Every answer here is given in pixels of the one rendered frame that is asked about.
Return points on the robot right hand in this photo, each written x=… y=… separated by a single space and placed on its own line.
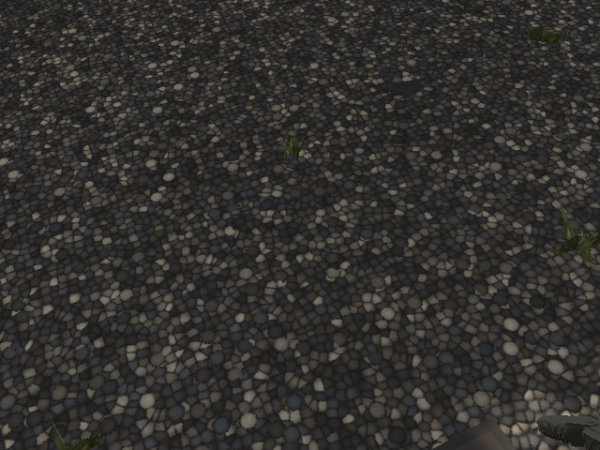
x=577 y=430

